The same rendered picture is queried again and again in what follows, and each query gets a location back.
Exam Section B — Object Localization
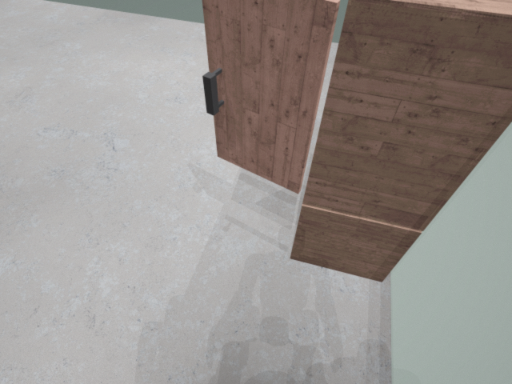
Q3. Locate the cupboard door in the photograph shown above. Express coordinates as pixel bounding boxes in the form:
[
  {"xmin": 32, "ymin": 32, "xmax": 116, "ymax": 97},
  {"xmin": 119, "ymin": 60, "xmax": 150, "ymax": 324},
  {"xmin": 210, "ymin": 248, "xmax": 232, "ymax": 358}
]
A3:
[{"xmin": 202, "ymin": 0, "xmax": 341, "ymax": 194}]

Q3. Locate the handle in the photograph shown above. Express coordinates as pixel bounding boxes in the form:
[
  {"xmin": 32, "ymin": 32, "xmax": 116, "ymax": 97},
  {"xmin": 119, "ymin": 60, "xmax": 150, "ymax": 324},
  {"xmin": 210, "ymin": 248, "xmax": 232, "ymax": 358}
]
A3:
[{"xmin": 202, "ymin": 68, "xmax": 224, "ymax": 116}]

